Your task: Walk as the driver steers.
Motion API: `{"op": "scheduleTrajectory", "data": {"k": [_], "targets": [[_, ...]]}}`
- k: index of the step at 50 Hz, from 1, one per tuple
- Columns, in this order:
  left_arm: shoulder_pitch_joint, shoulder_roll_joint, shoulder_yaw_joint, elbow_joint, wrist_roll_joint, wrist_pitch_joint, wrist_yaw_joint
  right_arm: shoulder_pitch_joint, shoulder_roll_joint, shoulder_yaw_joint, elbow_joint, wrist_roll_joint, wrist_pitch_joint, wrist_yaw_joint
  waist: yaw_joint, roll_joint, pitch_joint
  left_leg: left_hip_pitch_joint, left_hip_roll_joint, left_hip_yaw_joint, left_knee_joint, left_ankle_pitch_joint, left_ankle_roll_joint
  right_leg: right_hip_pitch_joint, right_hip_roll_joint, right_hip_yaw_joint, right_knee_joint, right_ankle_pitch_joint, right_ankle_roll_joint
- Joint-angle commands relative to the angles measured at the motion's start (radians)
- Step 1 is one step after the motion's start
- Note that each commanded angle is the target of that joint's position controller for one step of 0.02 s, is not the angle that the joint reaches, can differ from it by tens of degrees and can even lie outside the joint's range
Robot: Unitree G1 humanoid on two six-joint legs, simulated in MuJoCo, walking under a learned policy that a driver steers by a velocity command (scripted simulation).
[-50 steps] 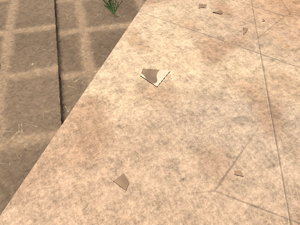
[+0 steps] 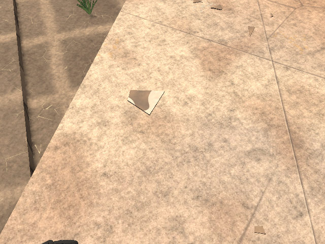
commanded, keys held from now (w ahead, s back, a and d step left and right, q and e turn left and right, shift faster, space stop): w+e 0.96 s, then w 0.04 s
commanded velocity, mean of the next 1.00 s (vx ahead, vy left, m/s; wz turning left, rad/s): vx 0.50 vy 0.00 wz -0.53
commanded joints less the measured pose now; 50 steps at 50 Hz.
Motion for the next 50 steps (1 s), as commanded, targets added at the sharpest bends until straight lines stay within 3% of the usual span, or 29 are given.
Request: {"op": "scheduleTrajectory", "data": {"k": [1, 2, 3, 5, 8, 12, 15, 18, 20, 21, 22, 23, 24, 25, 26, 27, 28, 30, 32, 38, 42, 43, 45, 46, 47, 48, 49, 50], "targets": [[0.25, 0.157, 0.042, 0.022, 0.009, -0.005, 0.008, -0.078, -0.131, -0.013, -0.135, 0.044, -0.087, 0.017, 0.126, -0.115, -0.187, -0.692, 0.02, -0.109, 0.501, 0.05, 0.044, 0.688, -0.334, 0.681, -0.364, -0.254, -0.23], [0.179, 0.133, 0.034, 0.006, 0.017, -0.016, 0.004, -0.118, -0.135, -0.019, -0.146, 0.035, -0.096, 0.008, 0.081, -0.015, -0.112, -0.648, 0.062, -0.1, 0.41, 0.124, 0.048, 0.518, -0.295, 0.567, -0.387, -0.125, -0.21], [0.139, 0.107, 0.025, -0.007, 0.026, -0.024, 0.003, -0.119, -0.15, -0.032, -0.148, 0.018, -0.089, -0.003, 0.042, -0.005, -0.093, -0.571, 0.096, -0.104, 0.329, 0.16, 0.047, 0.409, -0.256, 0.482, -0.403, -0.03, -0.19], [0.128, 0.107, 0.022, -0.02, 0.024, -0.022, 0.007, -0.103, -0.122, -0.035, -0.166, 0.003, -0.065, -0.012, 0.001, -0.033, -0.073, -0.502, 0.114, -0.102, 0.239, 0.162, 0.028, 0.29, -0.225, 0.429, -0.437, 0.021, -0.197], [0.201, 0.153, 0.033, -0.012, 0.014, -0.02, 0.035, -0.207, -0.11, -0.034, -0.22, -0.014, -0.042, -0.021, 0.017, -0.044, -0.018, -0.53, 0.106, -0.069, 0.045, 0.268, -0.024, 0.195, -0.199, 0.363, -0.475, 0.016, -0.201], [0.288, 0.176, 0.043, -0.006, 0.006, -0.006, 0.058, -0.391, -0.084, -0.022, -0.285, -0.01, -0.049, -0.011, 0.08, -0.061, -0.002, -0.466, 0.039, -0.05, -0.288, 0.54, -0.047, 0.162, -0.136, 0.3, -0.447, 0.023, -0.135], [0.349, 0.171, 0.044, 0.008, -0.004, 0.005, 0.062, -0.467, -0.091, -0.018, -0.321, 0.008, -0.053, 0.002, 0.111, -0.071, -0.019, -0.418, 0.009, -0.06, -0.377, 0.588, -0.054, 0.214, -0.154, 0.343, -0.403, -0.014, -0.117], [0.371, 0.167, 0.046, 0.007, -0.005, 0.018, 0.069, -0.488, -0.133, -0.027, -0.345, 0.014, -0.064, 0.014, 0.1, -0.081, -0.035, -0.408, 0.002, -0.094, -0.455, 0.493, -0.039, 0.342, -0.19, 0.43, -0.3, -0.015, -0.103], [0.357, 0.17, 0.05, -0.007, 0.002, 0.025, 0.072, -0.416, -0.162, -0.038, -0.334, 0.016, -0.076, 0.016, 0.052, -0.112, -0.061, -0.306, -0.001, -0.081, -0.491, 0.406, -0.008, 0.369, -0.192, 0.466, -0.217, 0.051, -0.087], [0.348, 0.142, 0.04, -0.021, 0.006, 0.025, 0.07, -0.307, -0.194, -0.054, -0.31, 0.008, -0.081, 0.011, -0.001, -0.106, -0.128, -0.142, 0.018, -0.083, -0.511, 0.389, 0.028, 0.34, -0.142, 0.443, -0.104, 0.101, -0.061], [0.342, 0.083, 0.019, -0.045, 0.02, 0.021, 0.063, -0.144, -0.251, -0.07, -0.293, -0.006, -0.084, 0.003, -0.07, -0.02, -0.274, 0.117, 0.175, -0.218, -0.477, 0.337, 0.094, 0.225, -0.077, 0.359, 0.164, 0.012, -0.026], [0.476, 0.012, -0.002, -0.072, -0.005, 0.008, 0.057, -0.046, -0.327, -0.092, -0.26, -0.012, -0.063, 0.003, -0.02, 0.304, -0.408, 0.454, 0.402, -0.648, -0.546, 0.153, 0.256, -0.13, 0.065, 0.21, 0.474, -0.409, 0.042], [0.475, 0.115, 0.012, -0.062, -0.023, 0.008, 0.062, -0.063, -0.23, -0.072, -0.271, 0.002, -0.056, 0.01, -0.029, 0.256, -0.364, 0.43, 0.421, -0.756, -0.595, -0.015, 0.247, -0.264, -0.022, 0.232, 0.625, -0.46, 0.047], [0.381, 0.182, 0.031, -0.073, -0.021, 0.013, 0.064, -0.116, -0.159, -0.053, -0.292, 0.004, -0.053, 0.009, -0.05, 0.145, -0.231, 0.31, 0.372, -0.596, -0.608, 0.018, 0.197, -0.299, -0.06, 0.228, 0.666, -0.369, 0.051], [0.332, 0.174, 0.035, -0.084, -0.012, 0.018, 0.068, -0.171, -0.144, -0.046, -0.3, -0.002, -0.048, 0.01, -0.033, 0.07, -0.152, 0.185, 0.326, -0.46, -0.625, 0.152, 0.17, -0.272, -0.096, 0.197, 0.657, -0.289, 0.063], [0.3, 0.161, 0.038, -0.096, -0.001, 0.02, 0.067, -0.206, -0.122, -0.04, -0.295, -0.005, -0.044, 0.012, -0.017, 0.059, -0.09, 0.091, 0.287, -0.37, -0.652, 0.257, 0.162, -0.256, -0.121, 0.192, 0.612, -0.237, 0.07], [0.301, 0.14, 0.04, -0.106, -0.002, 0.025, 0.06, -0.219, -0.114, -0.036, -0.29, -0.014, -0.043, 0.011, 0.007, 0.09, -0.07, 0.027, 0.261, -0.297, -0.678, 0.311, 0.152, -0.214, -0.148, 0.188, 0.584, -0.204, 0.072], [0.297, 0.093, 0.034, -0.124, -0.01, 0.039, 0.051, -0.218, -0.116, -0.04, -0.276, -0.009, -0.048, 0.013, 0.018, 0.104, -0.054, -0.028, 0.239, -0.2, -0.727, 0.373, 0.163, -0.192, -0.168, 0.157, 0.548, -0.176, 0.079], [0.261, 0.077, 0.03, -0.157, -0.005, 0.047, 0.047, -0.21, -0.14, -0.05, -0.263, -0.003, -0.053, 0.012, 0.02, 0.08, -0.041, -0.036, 0.251, -0.137, -0.756, 0.449, 0.184, -0.222, -0.181, 0.151, 0.487, -0.131, 0.09], [0.11, 0.059, 0.015, -0.227, 0.0, 0.038, 0.015, -0.185, -0.191, -0.066, -0.245, 0.003, -0.038, 0.001, -0.02, 0.05, -0.013, -0.014, 0.224, 0.072, -0.771, 0.556, 0.161, -0.18, -0.166, 0.084, 0.169, 0.141, 0.083], [0.008, 0.069, 0.014, -0.285, -0.001, 0.041, -0.006, -0.126, -0.225, -0.076, -0.222, 0.021, -0.017, -0.001, -0.039, 0.05, 0.018, 0.082, 0.261, 0.129, -0.732, 0.607, 0.134, -0.171, -0.143, 0.036, 0.058, 0.102, 0.047], [0.002, 0.078, 0.018, -0.295, 0.0, 0.042, -0.01, -0.123, -0.235, -0.08, -0.22, 0.026, -0.01, -0.002, -0.03, 0.054, 0.016, 0.109, 0.27, 0.144, -0.7, 0.68, 0.124, -0.156, -0.128, 0.02, 0.041, 0.059, 0.031], [0.052, 0.115, 0.037, -0.299, 0.004, 0.048, -0.013, -0.126, -0.267, -0.089, -0.225, 0.031, 0.004, -0.008, 0.019, 0.087, -0.035, 0.138, 0.271, 0.182, -0.559, 0.999, 0.104, -0.035, -0.063, -0.036, 0.031, -0.045, -0.011], [0.157, 0.149, 0.058, -0.277, 0.003, 0.051, -0.01, -0.132, -0.276, -0.091, -0.228, 0.033, 0.013, -0.011, 0.083, 0.088, -0.095, 0.12, 0.256, 0.205, -0.405, 1.119, 0.09, 0.106, -0.019, -0.06, 0.005, -0.059, -0.04], [0.331, 0.206, 0.091, -0.228, 0.0, 0.056, 0.002, -0.134, -0.259, -0.083, -0.235, 0.03, 0.017, -0.016, 0.171, 0.06, -0.183, 0.004, 0.218, 0.228, -0.181, 1.075, 0.056, 0.366, 0.015, -0.05, -0.048, -0.004, -0.079], [0.454, 0.297, 0.118, -0.202, -0.006, 0.067, 0.027, -0.094, -0.176, -0.053, -0.26, -0.013, 0.009, -0.013, 0.182, -0.13, -0.274, -0.292, 0.157, 0.229, 0.156, 0.503, 0.01, 0.674, -0.178, 0.245, -0.045, 0.038, -0.147], [0.389, 0.357, 0.111, -0.241, -0.004, 0.053, 0.024, -0.042, -0.095, -0.02, -0.317, -0.013, -0.026, 0.001, 0.082, -0.292, -0.414, -0.651, -0.047, 0.053, 0.462, -0.153, -0.032, 0.907, -0.4, 0.851, -0.235, -0.19, -0.348], [0.412, 0.26, 0.085, -0.24, 0.006, 0.04, 0.017, -0.149, -0.198, -0.041, -0.32, 0.031, -0.059, 0.016, 0.159, -0.14, -0.407, -0.752, 0.004, -0.092, 0.513, -0.094, -0.013, 0.882, -0.403, 0.835, -0.316, -0.231, -0.306]]}}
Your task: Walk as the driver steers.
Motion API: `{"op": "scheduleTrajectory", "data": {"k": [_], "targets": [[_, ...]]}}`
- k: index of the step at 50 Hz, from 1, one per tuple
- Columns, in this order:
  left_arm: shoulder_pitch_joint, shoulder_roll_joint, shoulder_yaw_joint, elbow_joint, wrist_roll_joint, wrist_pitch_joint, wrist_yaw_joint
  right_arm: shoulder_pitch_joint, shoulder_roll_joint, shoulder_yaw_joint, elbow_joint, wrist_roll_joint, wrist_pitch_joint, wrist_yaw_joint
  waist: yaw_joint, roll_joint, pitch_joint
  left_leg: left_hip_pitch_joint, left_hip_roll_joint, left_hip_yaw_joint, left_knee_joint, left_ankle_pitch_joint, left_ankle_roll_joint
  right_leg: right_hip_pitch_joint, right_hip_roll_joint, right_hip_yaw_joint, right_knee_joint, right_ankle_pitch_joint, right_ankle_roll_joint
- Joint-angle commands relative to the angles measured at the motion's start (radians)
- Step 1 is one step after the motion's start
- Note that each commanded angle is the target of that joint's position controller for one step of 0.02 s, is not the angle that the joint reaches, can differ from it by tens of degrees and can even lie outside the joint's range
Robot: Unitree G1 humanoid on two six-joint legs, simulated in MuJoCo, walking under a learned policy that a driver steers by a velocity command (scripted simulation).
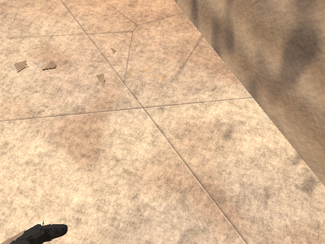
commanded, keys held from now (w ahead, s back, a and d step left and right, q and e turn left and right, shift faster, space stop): w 0.06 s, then w+q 0.82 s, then q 0.12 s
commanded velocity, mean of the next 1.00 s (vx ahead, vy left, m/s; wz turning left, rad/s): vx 0.49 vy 0.00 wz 0.30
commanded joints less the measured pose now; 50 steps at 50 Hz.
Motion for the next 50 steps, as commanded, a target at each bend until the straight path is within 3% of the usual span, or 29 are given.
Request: {"op": "scheduleTrajectory", "data": {"k": [1, 2, 3, 4, 6, 9, 13, 18, 21, 23, 24, 25, 26, 27, 28, 29, 30, 31, 32, 35, 39, 43, 45, 47, 48, 49, 50], "targets": [[0.309, 0.172, 0.053, 0.013, 0.011, -0.023, 0.009, -0.078, -0.136, -0.01, -0.146, 0.043, -0.077, 0.022, 0.16, -0.099, -0.28, -0.703, -0.021, -0.174, 0.429, 0.024, 0.047, 0.782, -0.348, 0.665, -0.369, -0.13, -0.247], [0.24, 0.142, 0.041, 0.01, 0.01, -0.031, 0.008, -0.084, -0.124, -0.007, -0.135, 0.026, -0.078, 0.015, 0.112, -0.005, -0.189, -0.648, 0.028, -0.168, 0.339, 0.106, 0.049, 0.613, -0.3, 0.537, -0.369, -0.016, -0.207], [0.175, 0.108, 0.03, 0.002, 0.017, -0.035, 0.01, -0.082, -0.13, -0.014, -0.124, 0.002, -0.071, 0.008, 0.076, -0.009, -0.152, -0.573, 0.06, -0.169, 0.259, 0.152, 0.043, 0.49, -0.264, 0.448, -0.379, 0.096, -0.182], [0.139, 0.087, 0.02, -0.006, 0.028, -0.038, 0.012, -0.048, -0.126, -0.015, -0.11, 0.0, -0.055, 0.011, 0.043, -0.033, -0.136, -0.51, 0.079, -0.171, 0.234, 0.183, 0.04, 0.414, -0.242, 0.39, -0.407, 0.163, -0.172], [0.138, 0.095, 0.021, 0.011, 0.028, -0.053, 0.015, -0.012, -0.095, -0.011, -0.092, 0.0, -0.028, 0.013, 0.025, -0.036, -0.131, -0.466, 0.084, -0.156, 0.189, 0.226, 0.022, 0.347, -0.235, 0.313, -0.452, 0.265, -0.179], [0.175, 0.112, 0.025, 0.053, 0.031, -0.066, 0.026, -0.08, -0.069, -0.003, -0.11, -0.003, -0.01, 0.009, 0.043, -0.026, -0.074, -0.54, 0.087, -0.155, 0.065, 0.379, -0.001, 0.338, -0.218, 0.2, -0.499, 0.317, -0.158], [0.197, 0.113, 0.019, 0.086, 0.036, -0.069, 0.037, -0.167, -0.045, 0.005, -0.129, 0.008, -0.02, 0.025, 0.088, -0.033, -0.034, -0.528, 0.045, -0.143, -0.178, 0.631, 0.016, 0.366, -0.182, 0.071, -0.531, 0.256, -0.091], [0.262, 0.127, 0.025, 0.143, 0.028, -0.058, 0.042, -0.281, -0.024, 0.018, -0.187, 0.015, -0.025, 0.054, 0.141, -0.02, 0.019, -0.594, 0.0, -0.128, -0.34, 0.632, 0.054, 0.542, -0.245, 0.016, -0.516, 0.296, -0.072], [0.269, 0.139, 0.03, 0.158, 0.022, -0.034, 0.052, -0.305, -0.024, 0.019, -0.224, 0.011, -0.028, 0.079, 0.132, -0.03, 0.008, -0.616, -0.033, -0.084, -0.374, 0.489, 0.089, 0.659, -0.281, -0.007, -0.421, 0.512, -0.055], [0.244, 0.169, 0.037, 0.147, 0.021, -0.018, 0.066, -0.243, -0.056, 0.003, -0.231, 0.007, -0.021, 0.083, 0.085, -0.077, -0.064, -0.492, -0.098, -0.017, -0.362, 0.375, 0.126, 0.684, -0.277, -0.037, -0.279, 0.88, -0.028], [0.234, 0.18, 0.038, 0.142, 0.023, -0.009, 0.074, -0.151, -0.092, -0.015, -0.218, 0.006, -0.017, 0.081, 0.032, -0.092, -0.126, -0.365, -0.136, 0.004, -0.359, 0.341, 0.149, 0.668, -0.265, -0.054, -0.143, 1.014, -0.012], [0.218, 0.18, 0.034, 0.134, 0.02, -0.005, 0.082, -0.004, -0.143, -0.042, -0.191, 0.008, -0.015, 0.07, -0.053, -0.069, -0.204, -0.133, -0.154, -0.017, -0.42, 0.41, 0.188, 0.564, -0.233, -0.087, 0.066, 0.974, 0.022], [0.242, 0.138, 0.014, 0.11, 0.041, -0.019, 0.086, 0.141, -0.232, -0.067, -0.175, 0.006, -0.004, 0.05, -0.097, 0.067, -0.325, 0.184, 0.031, -0.293, -0.416, 0.478, 0.264, 0.314, -0.175, -0.102, 0.387, 0.596, 0.06], [0.333, 0.019, -0.024, 0.082, 0.049, -0.051, 0.061, 0.113, -0.259, -0.07, -0.193, 0.015, -0.009, 0.049, -0.001, 0.298, -0.436, 0.52, 0.261, -0.871, -0.535, 0.359, 0.485, -0.122, 0.072, 0.019, 0.752, -0.362, 0.134], [0.252, 0.123, -0.005, 0.078, 0.02, -0.091, 0.037, 0.135, -0.177, -0.048, -0.192, 0.013, -0.005, 0.047, -0.073, 0.16, -0.461, 0.555, 0.238, -0.876, -0.604, 0.248, 0.444, -0.237, 0.01, 0.196, 0.801, -0.365, 0.104], [0.159, 0.14, -0.003, 0.041, -0.015, -0.109, 0.027, 0.102, -0.139, -0.039, -0.2, 0.006, -0.004, 0.041, -0.074, 0.109, -0.32, 0.446, 0.202, -0.718, -0.616, 0.256, 0.394, -0.285, -0.037, 0.182, 0.756, -0.297, 0.088], [0.123, 0.12, -0.009, 0.028, -0.004, -0.118, 0.029, 0.04, -0.132, -0.036, -0.21, 0.004, -0.006, 0.041, -0.026, -0.008, -0.2, 0.271, 0.162, -0.615, -0.637, 0.352, 0.365, -0.269, -0.078, 0.162, 0.646, -0.24, 0.084], [0.112, 0.13, 0.0, 0.031, 0.024, -0.113, 0.036, -0.014, -0.102, -0.027, -0.224, 0.003, -0.007, 0.038, 0.007, -0.027, -0.15, 0.153, 0.129, -0.544, -0.653, 0.456, 0.348, -0.215, -0.109, 0.153, 0.548, -0.208, 0.093], [0.131, 0.127, 0.004, 0.029, 0.032, -0.102, 0.036, -0.043, -0.097, -0.022, -0.242, -0.008, -0.005, 0.034, 0.039, 0.001, -0.121, 0.058, 0.105, -0.51, -0.678, 0.526, 0.352, -0.153, -0.119, 0.149, 0.52, -0.194, 0.105], [0.165, 0.093, -0.003, 0.028, 0.041, -0.072, 0.044, -0.061, -0.121, -0.031, -0.249, -0.003, -0.006, 0.022, 0.074, 0.036, -0.096, -0.089, 0.072, -0.427, -0.716, 0.629, 0.358, -0.096, -0.125, 0.114, 0.37, -0.157, 0.158], [0.022, 0.049, -0.024, -0.003, 0.041, -0.07, 0.045, -0.03, -0.152, -0.042, -0.236, 0.011, 0.007, 0.002, 0.021, 0.072, -0.079, -0.189, -0.015, -0.326, -0.7, 0.536, 0.285, -0.003, -0.075, 0.085, 0.055, 0.136, 0.19], [-0.066, 0.078, -0.014, -0.027, 0.019, -0.085, 0.031, 0.04, -0.149, -0.044, -0.214, 0.018, 0.024, -0.003, -0.018, 0.102, -0.094, -0.12, 0.009, -0.414, -0.632, 0.403, 0.247, 0.055, -0.03, 0.112, -0.112, 0.214, 0.18], [-0.053, 0.111, 0.003, -0.029, 0.02, -0.093, 0.027, 0.041, -0.144, -0.044, -0.214, 0.016, 0.03, -0.006, 0.003, 0.123, -0.091, -0.063, 0.027, -0.48, -0.56, 0.405, 0.223, 0.08, -0.023, 0.129, -0.16, 0.151, 0.153], [0.041, 0.132, 0.021, -0.008, 0.033, -0.103, 0.031, 0.007, -0.119, -0.04, -0.231, 0.013, 0.04, -0.01, 0.066, 0.139, -0.122, -0.052, -0.02, -0.483, -0.422, 0.501, 0.166, 0.211, -0.026, 0.108, -0.239, 0.182, 0.107], [0.128, 0.173, 0.033, -0.006, 0.052, -0.108, 0.038, -0.001, -0.073, -0.025, -0.253, 0.004, 0.037, -0.01, 0.105, 0.095, -0.224, -0.111, -0.077, -0.432, -0.238, 0.46, 0.118, 0.399, -0.137, 0.183, -0.216, 0.3, 0.053], [0.216, 0.238, 0.047, -0.008, 0.069, -0.098, 0.046, 0.119, -0.006, -0.005, -0.264, -0.015, 0.034, -0.011, 0.077, -0.142, -0.368, -0.34, -0.187, -0.315, 0.068, -0.023, 0.048, 0.712, -0.388, 0.434, -0.15, 0.592, -0.07], [0.27, 0.241, 0.053, 0.027, 0.046, -0.075, 0.038, 0.201, -0.053, -0.004, -0.278, 0.008, 0.028, -0.008, 0.061, -0.363, -0.459, -0.55, -0.187, -0.263, 0.298, -0.223, 0.015, 0.829, -0.527, 0.757, -0.215, 0.452, -0.192]]}}
Over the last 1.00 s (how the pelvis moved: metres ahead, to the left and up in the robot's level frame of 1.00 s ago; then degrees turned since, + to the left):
0.52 -0.12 0.00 -35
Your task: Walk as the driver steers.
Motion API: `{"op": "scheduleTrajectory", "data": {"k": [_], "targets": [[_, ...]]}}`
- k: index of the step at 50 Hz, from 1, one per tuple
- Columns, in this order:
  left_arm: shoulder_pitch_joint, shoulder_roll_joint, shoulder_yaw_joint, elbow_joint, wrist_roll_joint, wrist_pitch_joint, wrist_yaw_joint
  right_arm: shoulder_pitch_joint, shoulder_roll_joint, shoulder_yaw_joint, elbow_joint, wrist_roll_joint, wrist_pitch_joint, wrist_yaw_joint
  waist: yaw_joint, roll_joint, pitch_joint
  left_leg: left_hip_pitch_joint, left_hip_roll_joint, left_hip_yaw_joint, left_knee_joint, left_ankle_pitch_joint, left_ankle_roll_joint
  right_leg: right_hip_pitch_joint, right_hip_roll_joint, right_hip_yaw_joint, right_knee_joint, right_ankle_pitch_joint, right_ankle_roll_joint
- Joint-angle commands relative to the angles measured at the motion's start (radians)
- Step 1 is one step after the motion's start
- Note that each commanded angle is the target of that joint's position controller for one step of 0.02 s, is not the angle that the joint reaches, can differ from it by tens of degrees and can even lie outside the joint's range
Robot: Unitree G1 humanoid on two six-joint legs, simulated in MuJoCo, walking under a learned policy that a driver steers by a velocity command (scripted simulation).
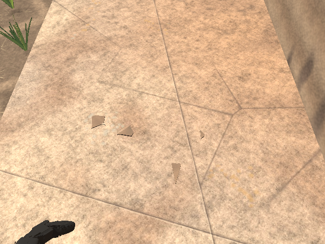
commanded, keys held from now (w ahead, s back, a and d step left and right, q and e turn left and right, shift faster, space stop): q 0.24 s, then no key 0.76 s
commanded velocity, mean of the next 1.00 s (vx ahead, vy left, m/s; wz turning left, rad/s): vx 0.07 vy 0.00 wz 0.28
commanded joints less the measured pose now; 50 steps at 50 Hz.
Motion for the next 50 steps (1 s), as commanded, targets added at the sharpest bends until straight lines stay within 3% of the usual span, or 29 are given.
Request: {"op": "scheduleTrajectory", "data": {"k": [1, 2, 3, 5, 7, 11, 16, 19, 20, 21, 22, 23, 24, 26, 29, 32, 34, 35, 36, 37, 38, 39, 40, 44, 50], "targets": [[0.236, 0.176, 0.063, -0.035, -0.007, 0.021, 0.009, 0.102, -0.125, -0.016, -0.086, 0.014, -0.011, -0.004, 0.103, -0.235, -0.307, -0.516, 0.053, 0.036, 0.554, -0.106, -0.064, 0.715, -0.457, 0.592, -0.118, 0.296, -0.267], [0.19, 0.132, 0.048, -0.045, -0.005, 0.035, 0.016, 0.005, -0.149, -0.025, -0.104, 0.01, 0.005, -0.007, 0.117, -0.151, -0.22, -0.528, 0.078, 0.079, 0.569, -0.034, -0.078, 0.611, -0.409, 0.427, -0.12, 0.305, -0.227], [0.141, 0.109, 0.037, -0.046, -0.004, 0.045, 0.018, -0.04, -0.145, -0.03, -0.112, 0.004, 0.022, -0.01, 0.103, -0.105, -0.151, -0.501, 0.105, 0.101, 0.544, 0.002, -0.091, 0.495, -0.357, 0.305, -0.131, 0.378, -0.213], [0.087, 0.115, 0.038, -0.028, 0.002, 0.053, 0.02, -0.033, -0.097, -0.026, -0.121, 0.009, 0.049, -0.01, 0.057, -0.148, -0.08, -0.403, 0.144, 0.139, 0.446, 0.048, -0.092, 0.318, -0.288, 0.164, -0.185, 0.375, -0.196], [0.069, 0.134, 0.048, -0.012, 0.005, 0.054, 0.023, -0.036, -0.054, -0.016, -0.13, 0.01, 0.059, -0.012, 0.051, -0.179, -0.072, -0.37, 0.141, 0.177, 0.354, 0.085, -0.099, 0.283, -0.283, 0.092, -0.228, 0.407, -0.218], [0.042, 0.167, 0.064, 0.01, -0.01, 0.071, 0.035, -0.094, -0.047, -0.012, -0.152, -0.001, 0.065, 0.002, 0.059, -0.149, -0.126, -0.307, 0.168, 0.189, 0.17, 0.225, -0.091, 0.317, -0.327, 0.016, -0.248, 0.392, -0.238], [0.051, 0.194, 0.07, 0.045, -0.034, 0.089, 0.021, -0.173, -0.052, -0.014, -0.185, -0.005, 0.072, 0.023, 0.082, -0.153, -0.099, -0.19, 0.14, 0.228, -0.044, 0.245, -0.049, 0.314, -0.329, -0.03, -0.229, 0.253, -0.217], [0.045, 0.19, 0.065, 0.069, -0.058, 0.097, 0.015, -0.14, -0.051, -0.019, -0.174, -0.008, 0.063, 0.031, 0.049, -0.141, -0.093, -0.049, 0.098, 0.264, -0.307, 0.368, 0.003, 0.313, -0.302, -0.047, -0.124, 0.176, -0.158], [0.096, 0.152, 0.052, 0.094, -0.051, 0.095, 0.012, -0.122, -0.081, -0.028, -0.168, -0.013, 0.058, 0.025, 0.051, -0.094, -0.099, 0.063, 0.108, 0.225, -0.399, 0.5, 0.031, 0.261, -0.258, -0.083, -0.054, 0.111, -0.1], [0.125, 0.082, 0.026, 0.086, -0.006, 0.091, 0.005, -0.098, -0.161, -0.043, -0.181, -0.022, 0.055, 0.009, 0.073, 0.108, -0.161, 0.225, 0.307, -0.01, -0.412, 0.846, 0.084, 0.131, -0.171, -0.17, 0.15, -0.144, -0.008], [0.122, 0.061, 0.012, 0.06, 0.005, 0.093, 0.006, -0.134, -0.175, -0.032, -0.202, -0.049, 0.05, 0.006, 0.077, 0.262, -0.17, 0.234, 0.484, -0.208, -0.412, 0.923, 0.275, -0.037, -0.074, -0.131, 0.312, -0.524, 0.061], [0.065, 0.139, 0.035, 0.063, -0.009, 0.103, 0.013, -0.116, -0.12, -0.02, -0.184, -0.05, 0.035, 0.011, 0.022, 0.163, -0.174, 0.176, 0.464, -0.18, -0.426, 0.873, 0.319, -0.05, -0.086, -0.041, 0.441, -0.552, 0.078], [0.061, 0.152, 0.043, 0.067, -0.026, 0.111, 0.014, -0.137, -0.102, -0.01, -0.165, -0.047, 0.022, 0.015, 0.041, 0.146, -0.148, 0.147, 0.41, -0.105, -0.426, 0.838, 0.282, -0.051, -0.093, -0.014, 0.484, -0.512, 0.076], [0.088, 0.15, 0.049, 0.099, -0.02, 0.127, 0.028, -0.214, -0.098, -0.008, -0.158, -0.027, 0.012, 0.015, 0.069, 0.119, -0.118, 0.1, 0.356, -0.03, -0.427, 0.793, 0.219, -0.035, -0.103, 0.005, 0.463, -0.426, 0.082], [0.124, 0.106, 0.037, 0.123, -0.024, 0.132, 0.028, -0.263, -0.069, 0.002, -0.141, -0.031, 0.014, 0.01, 0.098, 0.11, -0.127, 0.028, 0.301, 0.054, -0.416, 0.827, 0.202, 0.09, -0.084, -0.017, 0.358, -0.336, 0.093], [0.09, 0.083, 0.023, 0.121, -0.027, 0.132, 0.026, -0.244, -0.062, 0.003, -0.11, -0.031, 0.02, 0.009, 0.065, 0.119, -0.132, 0.049, 0.308, 0.03, -0.409, 0.763, 0.213, 0.155, -0.075, -0.027, 0.188, -0.284, 0.086], [0.108, 0.082, 0.019, 0.133, -0.027, 0.133, 0.017, -0.257, -0.055, 0.008, -0.091, -0.024, 0.026, 0.009, 0.082, 0.112, -0.126, 0.035, 0.304, 0.014, -0.403, 0.665, 0.201, 0.227, -0.067, -0.033, 0.045, -0.192, 0.069], [0.13, 0.074, 0.015, 0.145, -0.019, 0.13, 0.012, -0.266, -0.039, 0.015, -0.08, -0.016, 0.027, 0.01, 0.104, 0.099, -0.116, 0.006, 0.281, 0.025, -0.398, 0.572, 0.17, 0.297, -0.06, -0.042, -0.091, -0.07, 0.051], [0.13, 0.093, 0.014, 0.147, -0.002, 0.127, 0.01, -0.23, -0.02, 0.022, -0.06, -0.017, 0.022, 0.012, 0.098, 0.062, -0.111, -0.03, 0.248, 0.034, -0.398, 0.454, 0.114, 0.365, -0.086, -0.001, -0.15, 0.06, 0.029], [0.124, 0.153, 0.023, 0.14, 0.006, 0.127, 0.013, -0.197, -0.013, 0.024, -0.05, -0.032, 0.017, 0.016, 0.058, -0.029, -0.098, -0.068, 0.188, 0.08, -0.358, 0.323, 0.063, 0.391, -0.161, 0.07, -0.144, 0.18, -0.004], [0.08, 0.177, 0.032, 0.16, -0.007, 0.126, 0.012, -0.165, 0.001, 0.022, -0.044, -0.038, 0.017, 0.016, 0.004, -0.167, -0.064, -0.018, 0.123, 0.156, -0.378, 0.253, 0.019, 0.263, -0.167, 0.067, -0.138, -0.028, -0.052], [0.051, 0.118, 0.019, 0.145, -0.007, 0.12, 0.007, -0.219, -0.035, 0.018, -0.033, -0.044, 0.021, 0.011, 0.048, -0.136, -0.027, 0.032, 0.118, 0.161, -0.356, 0.275, -0.002, 0.187, -0.14, 0.062, -0.171, -0.164, -0.052], [0.054, 0.099, 0.012, 0.155, 0.001, 0.113, 0.008, -0.243, -0.043, 0.011, -0.034, -0.036, 0.025, 0.005, 0.056, -0.124, -0.014, 0.043, 0.121, 0.162, -0.345, 0.298, 0.001, 0.167, -0.13, 0.054, -0.183, -0.205, -0.035], [0.09, 0.092, 0.003, 0.194, -0.007, 0.088, 0.016, -0.22, -0.023, 0.008, 0.003, -0.031, 0.036, -0.009, 0.067, -0.083, -0.008, 0.038, 0.134, 0.148, -0.352, 0.381, 0.013, 0.202, -0.105, 0.028, -0.163, -0.137, -0.008], [0.099, 0.087, -0.003, 0.231, -0.01, 0.094, 0.027, -0.192, -0.017, 0.001, 0.075, -0.024, 0.03, -0.014, 0.076, -0.032, -0.009, 0.041, 0.133, 0.156, -0.36, 0.433, -0.002, 0.237, -0.09, 0.017, -0.156, -0.102, -0.016]]}}
Over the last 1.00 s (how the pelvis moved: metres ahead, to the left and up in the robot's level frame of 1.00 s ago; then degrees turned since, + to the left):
0.58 0.05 0.01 24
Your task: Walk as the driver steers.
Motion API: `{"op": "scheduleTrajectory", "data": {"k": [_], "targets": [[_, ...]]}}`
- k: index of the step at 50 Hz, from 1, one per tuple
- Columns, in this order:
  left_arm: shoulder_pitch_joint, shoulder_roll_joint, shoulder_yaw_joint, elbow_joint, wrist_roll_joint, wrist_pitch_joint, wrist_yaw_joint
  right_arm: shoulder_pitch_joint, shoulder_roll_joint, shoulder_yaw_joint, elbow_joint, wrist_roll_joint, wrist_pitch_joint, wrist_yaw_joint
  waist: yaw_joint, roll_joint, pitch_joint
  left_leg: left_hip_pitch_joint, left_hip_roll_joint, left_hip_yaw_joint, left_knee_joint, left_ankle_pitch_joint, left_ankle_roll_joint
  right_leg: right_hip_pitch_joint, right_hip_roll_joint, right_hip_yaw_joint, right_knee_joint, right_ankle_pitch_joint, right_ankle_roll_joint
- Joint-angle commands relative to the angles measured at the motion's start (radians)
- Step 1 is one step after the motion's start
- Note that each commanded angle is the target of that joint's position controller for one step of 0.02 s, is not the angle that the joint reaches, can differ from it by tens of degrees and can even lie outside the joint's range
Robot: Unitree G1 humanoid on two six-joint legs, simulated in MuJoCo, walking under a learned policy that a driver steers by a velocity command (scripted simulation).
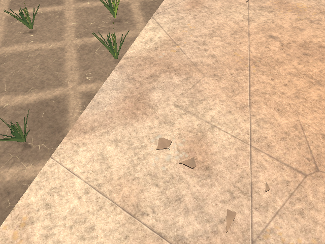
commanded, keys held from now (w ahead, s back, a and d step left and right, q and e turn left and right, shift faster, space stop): no key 0.92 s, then w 0.08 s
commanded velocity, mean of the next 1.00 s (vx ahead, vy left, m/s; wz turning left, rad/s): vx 0.01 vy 0.00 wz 0.01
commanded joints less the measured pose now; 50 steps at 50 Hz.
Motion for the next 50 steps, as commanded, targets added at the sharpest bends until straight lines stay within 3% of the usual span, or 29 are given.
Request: {"op": "scheduleTrajectory", "data": {"k": [1, 23, 46, 47, 48, 50], "targets": [[-0.01, 0.125, 0.024, -0.028, -0.002, -0.009, 0.007, -0.029, -0.095, -0.025, -0.03, 0.003, -0.016, -0.007, 0.01, -0.009, -0.025, 0.062, 0.041, -0.048, -0.063, 0.142, 0.02, -0.056, -0.051, 0.056, -0.122, 0.079, -0.028], [0.037, 0.105, 0.015, 0.094, -0.008, 0.001, 0.018, 0.01, -0.092, -0.014, 0.19, 0.011, -0.016, -0.027, 0.005, -0.007, -0.004, 0.083, 0.039, -0.024, -0.086, 0.163, 0.013, -0.034, -0.018, 0.028, -0.146, 0.127, -0.028], [0.138, 0.072, 0.009, 0.138, -0.011, 0.003, 0.027, 0.051, -0.063, 0.008, 0.285, 0.014, -0.016, -0.03, 0.002, -0.003, 0.018, 0.058, 0.033, -0.011, -0.094, 0.132, 0.012, -0.044, -0.006, 0.019, -0.148, 0.114, -0.029], [0.159, 0.064, 0.008, 0.148, -0.011, 0.005, 0.029, 0.07, -0.052, 0.011, 0.296, 0.014, -0.016, -0.03, 0.002, -0.007, -0.005, 0.066, 0.019, 0.005, -0.091, 0.032, 0.014, -0.035, 0.002, 0.012, -0.154, 0.01, -0.033], [0.164, 0.079, 0.014, 0.15, -0.019, 0.008, 0.032, 0.076, -0.055, 0.009, 0.299, 0.02, -0.014, -0.032, 0.003, -0.02, 0.011, 0.039, -0.006, 0.029, -0.063, -0.135, 0.021, -0.052, 0.009, 0.015, -0.155, -0.158, -0.048], [0.168, 0.113, 0.028, 0.133, -0.028, 0.007, 0.038, 0.059, -0.066, 0.004, 0.283, 0.024, -0.023, -0.032, 0.013, -0.051, 0.091, -0.088, -0.021, 0.04, -0.006, -0.387, 0.044, -0.111, -0.037, 0.092, -0.187, -0.455, -0.1]]}}
Over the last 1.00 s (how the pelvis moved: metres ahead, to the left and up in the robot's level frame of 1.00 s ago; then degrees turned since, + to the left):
0.11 0.01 0.02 15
